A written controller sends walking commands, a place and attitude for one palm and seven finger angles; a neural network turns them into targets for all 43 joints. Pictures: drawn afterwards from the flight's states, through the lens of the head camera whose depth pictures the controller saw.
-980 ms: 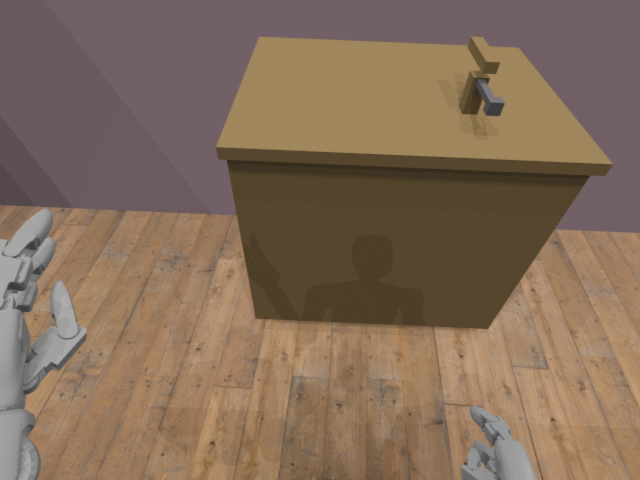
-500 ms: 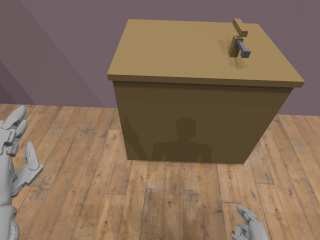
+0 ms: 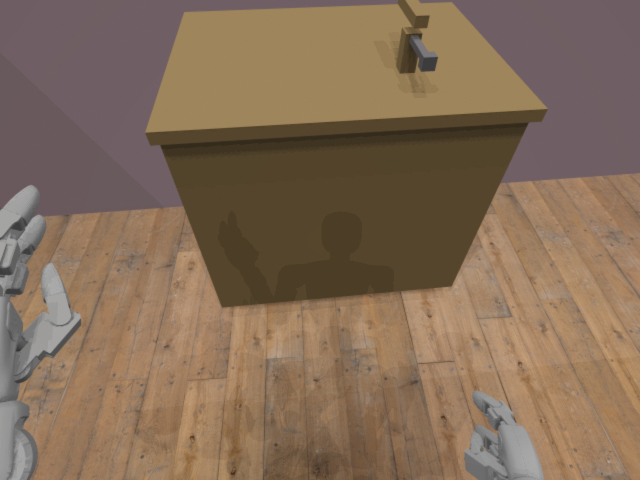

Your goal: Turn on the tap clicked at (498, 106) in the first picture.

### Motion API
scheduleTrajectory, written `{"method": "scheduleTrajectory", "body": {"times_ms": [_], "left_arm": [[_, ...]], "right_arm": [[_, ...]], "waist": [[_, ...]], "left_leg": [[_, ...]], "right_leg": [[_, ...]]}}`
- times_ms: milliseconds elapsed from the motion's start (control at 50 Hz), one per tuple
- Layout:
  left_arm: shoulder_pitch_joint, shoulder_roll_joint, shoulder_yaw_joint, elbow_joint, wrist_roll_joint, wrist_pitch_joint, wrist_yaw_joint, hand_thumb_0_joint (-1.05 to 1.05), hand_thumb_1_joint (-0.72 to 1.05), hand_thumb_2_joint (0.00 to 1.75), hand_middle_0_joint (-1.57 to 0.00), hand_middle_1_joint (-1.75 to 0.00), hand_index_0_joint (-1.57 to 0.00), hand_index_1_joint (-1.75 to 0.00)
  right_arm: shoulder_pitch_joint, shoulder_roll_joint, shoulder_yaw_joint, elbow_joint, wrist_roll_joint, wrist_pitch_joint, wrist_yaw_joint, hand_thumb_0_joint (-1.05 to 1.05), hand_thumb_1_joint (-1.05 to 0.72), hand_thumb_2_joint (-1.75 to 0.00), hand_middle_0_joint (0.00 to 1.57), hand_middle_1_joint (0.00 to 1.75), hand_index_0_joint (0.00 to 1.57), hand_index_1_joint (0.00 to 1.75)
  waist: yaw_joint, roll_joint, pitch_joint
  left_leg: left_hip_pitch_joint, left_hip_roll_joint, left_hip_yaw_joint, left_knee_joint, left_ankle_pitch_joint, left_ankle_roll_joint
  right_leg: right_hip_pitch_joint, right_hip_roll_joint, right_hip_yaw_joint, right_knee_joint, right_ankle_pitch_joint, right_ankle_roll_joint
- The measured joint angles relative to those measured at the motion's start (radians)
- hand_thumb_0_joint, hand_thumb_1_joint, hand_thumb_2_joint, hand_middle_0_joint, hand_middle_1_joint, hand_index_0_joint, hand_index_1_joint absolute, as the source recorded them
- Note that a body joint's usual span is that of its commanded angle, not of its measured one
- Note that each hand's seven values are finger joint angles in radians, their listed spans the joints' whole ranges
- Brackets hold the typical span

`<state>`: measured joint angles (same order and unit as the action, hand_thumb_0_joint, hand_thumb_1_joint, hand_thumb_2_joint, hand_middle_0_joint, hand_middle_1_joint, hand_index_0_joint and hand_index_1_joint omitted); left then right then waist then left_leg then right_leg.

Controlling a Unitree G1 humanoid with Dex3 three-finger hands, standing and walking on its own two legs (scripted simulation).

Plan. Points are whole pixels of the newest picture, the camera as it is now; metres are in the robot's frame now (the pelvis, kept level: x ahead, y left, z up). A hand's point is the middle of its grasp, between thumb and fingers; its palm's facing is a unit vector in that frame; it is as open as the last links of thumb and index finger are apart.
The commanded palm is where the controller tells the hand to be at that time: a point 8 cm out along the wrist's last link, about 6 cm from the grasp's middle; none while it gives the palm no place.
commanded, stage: walk to a spot facing it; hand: left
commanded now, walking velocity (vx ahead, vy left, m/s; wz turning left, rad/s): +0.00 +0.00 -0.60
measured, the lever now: (427, 61) +0.84 -0.15 +0.12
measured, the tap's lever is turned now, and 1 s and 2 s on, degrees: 0 0 0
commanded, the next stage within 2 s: none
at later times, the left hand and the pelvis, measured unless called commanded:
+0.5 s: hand (228, 291) +0.25 +0.11 +0.18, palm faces +0.12 -0.88 -0.46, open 7.4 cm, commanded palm +0.20 +0.18 +0.20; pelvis -0.03 -0.04 +0.00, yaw -17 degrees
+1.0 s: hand (281, 311) +0.23 +0.06 +0.19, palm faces -0.10 -0.90 -0.43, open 7.5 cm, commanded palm +0.20 +0.11 +0.20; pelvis -0.08 -0.04 +0.01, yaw -33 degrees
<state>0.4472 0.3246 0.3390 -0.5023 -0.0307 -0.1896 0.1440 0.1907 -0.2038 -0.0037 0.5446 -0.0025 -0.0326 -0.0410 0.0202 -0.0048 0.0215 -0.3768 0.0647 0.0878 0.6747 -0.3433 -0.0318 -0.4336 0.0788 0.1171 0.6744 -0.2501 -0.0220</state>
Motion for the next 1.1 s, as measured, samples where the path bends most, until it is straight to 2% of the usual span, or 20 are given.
{"method": "scheduleTrajectory", "body": {"times_ms": [60, 120, 160, 240, 340, 360, 400, 460, 500, 540, 580, 640, 760, 860, 880, 920, 960, 1000, 1040, 1100], "left_arm": [[0.015, 0.001, 0.005, -0.008, -0.001, -0.003, 0.002, 0.02, 0.89, 0.90, -0.21, -0.30, -0.21, -0.30], [0.025, 0.024, 0.028, -0.012, -0.003, -0.004, 0.005, 0.02, 0.88, 0.90, -0.21, -0.30, -0.21, -0.30], [0.026, 0.044, 0.047, -0.006, -0.005, -0.003, 0.004, 0.02, 0.88, 0.90, -0.21, -0.30, -0.21, -0.30], [0.026, 0.034, 0.053, 0.026, -0.006, 0.006, 0.003, 0.02, 0.89, 0.90, -0.21, -0.30, -0.21, -0.30], [0.002, 0.010, 0.018, 0.023, 0.002, 0.011, 0.001, 0.02, 0.89, 0.90, -0.21, -0.30, -0.21, -0.30], [-0.011, 0.016, 0.014, 0.024, 0.006, 0.010, 0.000, 0.02, 0.89, 0.90, -0.21, -0.30, -0.20, -0.30], [-0.055, 0.011, -0.006, 0.041, 0.015, 0.005, -0.007, 0.02, 0.89, 0.90, -0.21, -0.30, -0.20, -0.30], [-0.064, 0.012, -0.012, 0.038, 0.007, 0.003, -0.009, 0.02, 0.89, 0.90, -0.21, -0.30, -0.21, -0.30], [-0.013, 0.020, 0.005, 0.022, -0.004, -0.004, -0.009, 0.02, 0.89, 0.90, -0.21, -0.30, -0.21, -0.30], [0.044, 0.035, 0.021, 0.006, -0.011, -0.011, -0.011, 0.02, 0.88, 0.90, -0.22, -0.30, -0.21, -0.30], [0.080, 0.056, 0.033, -0.005, -0.015, -0.019, -0.011, 0.02, 0.88, 0.90, -0.22, -0.30, -0.21, -0.30], [0.097, 0.075, 0.045, -0.016, -0.021, -0.028, -0.004, 0.02, 0.88, 0.90, -0.22, -0.30, -0.21, -0.30], [0.052, 0.046, 0.023, 0.005, -0.019, -0.025, 0.008, 0.01, 0.88, 0.90, -0.22, -0.30, -0.21, -0.30], [0.008, 0.029, -0.007, 0.021, -0.010, -0.007, 0.000, 0.01, 0.89, 0.90, -0.21, -0.30, -0.21, -0.30], [-0.001, 0.035, -0.007, 0.021, -0.010, -0.008, -0.004, 0.01, 0.89, 0.90, -0.21, -0.30, -0.21, -0.30], [-0.014, 0.048, 0.002, 0.019, -0.004, -0.006, -0.012, 0.02, 0.89, 0.90, -0.21, -0.30, -0.21, -0.30], [-0.010, 0.063, 0.016, 0.015, 0.007, -0.002, -0.019, 0.02, 0.89, 0.90, -0.21, -0.30, -0.21, -0.30], [0.007, 0.061, 0.026, 0.009, 0.007, -0.001, -0.024, 0.02, 0.89, 0.90, -0.21, -0.30, -0.21, -0.30], [0.023, 0.044, 0.027, -0.002, 0.005, 0.002, -0.020, 0.02, 0.89, 0.90, -0.21, -0.30, -0.21, -0.30], [0.026, 0.031, 0.026, -0.006, 0.007, -0.001, -0.011, 0.02, 0.89, 0.90, -0.21, -0.30, -0.21, -0.30]], "right_arm": [[0.003, -0.012, -0.008, 0.013, -0.003, 0.019, 0.005, 0.01, -0.90, -0.89, 0.20, 0.30, 0.21, 0.30], [0.011, -0.012, -0.010, 0.013, 0.000, 0.032, 0.004, 0.01, -0.90, -0.89, 0.20, 0.30, 0.20, 0.30], [0.018, -0.005, -0.008, 0.008, 0.005, 0.035, -0.002, 0.01, -0.90, -0.89, 0.20, 0.30, 0.20, 0.30], [0.032, 0.011, -0.005, 0.006, 0.006, 0.012, -0.003, 0.01, -0.90, -0.89, 0.20, 0.30, 0.20, 0.30], [0.044, 0.030, 0.020, -0.003, 0.008, -0.027, 0.024, 0.01, -0.90, -0.89, 0.20, 0.30, 0.20, 0.30], [0.043, 0.033, 0.025, -0.008, 0.007, -0.032, 0.029, 0.01, -0.90, -0.89, 0.20, 0.30, 0.21, 0.30], [0.030, 0.025, 0.026, -0.005, 0.007, -0.034, 0.035, 0.01, -0.90, -0.89, 0.20, 0.30, 0.21, 0.30], [-0.008, 0.014, 0.021, 0.020, 0.004, -0.005, 0.037, 0.01, -0.90, -0.89, 0.20, 0.30, 0.21, 0.30], [-0.024, 0.004, 0.017, 0.016, 0.002, 0.019, 0.036, 0.01, -0.90, -0.89, 0.20, 0.30, 0.21, 0.30], [-0.024, -0.005, 0.009, 0.006, 0.002, 0.037, 0.034, 0.01, -0.90, -0.89, 0.20, 0.30, 0.21, 0.30], [-0.014, -0.015, 0.000, 0.004, 0.003, 0.047, 0.030, 0.01, -0.90, -0.89, 0.20, 0.30, 0.20, 0.30], [0.001, -0.035, -0.014, 0.012, 0.003, 0.057, 0.023, 0.01, -0.90, -0.89, 0.20, 0.30, 0.20, 0.30], [0.013, -0.061, -0.028, 0.016, 0.012, 0.077, 0.020, 0.01, -0.90, -0.89, 0.20, 0.30, 0.20, 0.30], [0.005, -0.051, -0.020, -0.011, 0.013, 0.091, 0.030, 0.01, -0.90, -0.89, 0.20, 0.30, 0.20, 0.30], [0.000, -0.042, -0.017, -0.016, 0.011, 0.091, 0.031, 0.01, -0.90, -0.89, 0.20, 0.30, 0.20, 0.30], [-0.009, -0.019, -0.010, -0.029, 0.008, 0.086, 0.031, 0.01, -0.90, -0.89, 0.20, 0.30, 0.20, 0.30], [-0.001, 0.007, -0.005, -0.036, 0.006, 0.066, 0.032, 0.01, -0.90, -0.89, 0.20, 0.30, 0.20, 0.30], [0.016, 0.027, 0.001, -0.035, 0.007, 0.050, 0.038, 0.01, -0.90, -0.89, 0.20, 0.30, 0.20, 0.30], [0.029, 0.036, 0.010, -0.025, 0.012, 0.038, 0.043, 0.01, -0.90, -0.89, 0.20, 0.30, 0.20, 0.30], [0.040, 0.051, 0.028, -0.008, 0.013, 0.017, 0.049, 0.01, -0.90, -0.89, 0.20, 0.30, 0.21, 0.30]], "waist": [[-0.002, -0.005, 0.005], [-0.004, -0.024, 0.017], [-0.002, -0.042, 0.018], [0.011, -0.010, 0.016], [0.027, 0.029, 0.017], [0.023, 0.033, 0.021], [0.003, 0.069, 0.045], [-0.007, 0.048, 0.058], [-0.019, 0.035, 0.061], [-0.032, 0.027, 0.057], [-0.036, 0.018, 0.049], [-0.021, 0.005, 0.028], [0.012, -0.016, -0.022], [0.013, -0.029, -0.051], [0.008, -0.037, -0.048], [0.010, -0.053, -0.025], [0.016, -0.051, -0.017], [0.017, -0.023, -0.020], [0.032, 0.013, -0.017], [0.048, 0.048, 0.003]], "left_leg": [[0.007, -0.019, -0.004, -0.021, -0.006, -0.001], [0.034, -0.021, 0.021, -0.072, 0.090, 0.011], [0.043, -0.020, 0.046, -0.070, 0.078, 0.015], [0.073, 0.028, 0.084, -0.058, 0.049, 0.010], [0.096, 0.107, 0.134, -0.022, 0.025, -0.031], [0.087, 0.122, 0.137, 0.004, 0.014, -0.041], [0.055, 0.152, 0.098, 0.079, -0.030, -0.046], [-0.042, 0.066, -0.005, 0.327, -0.150, -0.044], [-0.084, 0.023, -0.042, 0.439, -0.120, -0.048], [-0.102, -0.001, -0.061, 0.465, -0.084, -0.053], [-0.100, -0.014, -0.070, 0.434, -0.063, -0.055], [-0.076, -0.029, -0.080, 0.339, -0.064, -0.049], [0.015, -0.059, -0.077, 0.097, -0.101, -0.022], [0.134, -0.065, -0.050, -0.157, -0.079, 0.018], [0.148, -0.063, -0.042, -0.200, -0.019, 0.029], [0.156, -0.056, -0.013, -0.206, 0.072, 0.029], [0.166, -0.036, 0.012, -0.189, 0.057, 0.017], [0.174, -0.003, 0.024, -0.175, 0.034, 0.007], [0.187, 0.040, 0.046, -0.167, 0.022, -0.009], [0.200, 0.104, 0.089, -0.139, 0.000, -0.035]], "right_leg": [[-0.003, 0.005, 0.029, -0.019, 0.019, 0.004], [-0.002, 0.011, 0.059, -0.024, 0.032, 0.011], [-0.021, 0.009, 0.068, 0.024, -0.019, 0.019], [-0.062, -0.028, -0.058, 0.251, -0.180, 0.056], [0.050, -0.082, -0.163, 0.107, -0.158, 0.071], [0.080, -0.084, -0.174, 0.052, -0.123, 0.064], [0.083, -0.049, -0.199, 0.047, -0.092, -0.012], [0.050, -0.036, -0.169, 0.043, -0.069, -0.074], [0.046, -0.019, -0.136, -0.004, -0.028, -0.080], [0.052, -0.001, -0.113, -0.059, 0.013, -0.086], [0.060, 0.014, -0.097, -0.108, 0.048, -0.091], [0.067, 0.035, -0.068, -0.167, 0.093, -0.096], [0.068, 0.067, -0.007, -0.251, 0.168, -0.096], [0.044, 0.097, 0.027, -0.280, 0.215, -0.079], [0.029, 0.100, 0.030, -0.258, 0.206, -0.063], [-0.025, 0.101, 0.020, -0.102, 0.054, -0.003], [-0.097, 0.078, -0.032, 0.176, -0.070, 0.032], [-0.124, 0.036, -0.080, 0.358, -0.126, 0.053], [-0.099, -0.016, -0.114, 0.357, -0.151, 0.066], [-0.013, -0.075, -0.150, 0.178, -0.147, 0.076]]}}
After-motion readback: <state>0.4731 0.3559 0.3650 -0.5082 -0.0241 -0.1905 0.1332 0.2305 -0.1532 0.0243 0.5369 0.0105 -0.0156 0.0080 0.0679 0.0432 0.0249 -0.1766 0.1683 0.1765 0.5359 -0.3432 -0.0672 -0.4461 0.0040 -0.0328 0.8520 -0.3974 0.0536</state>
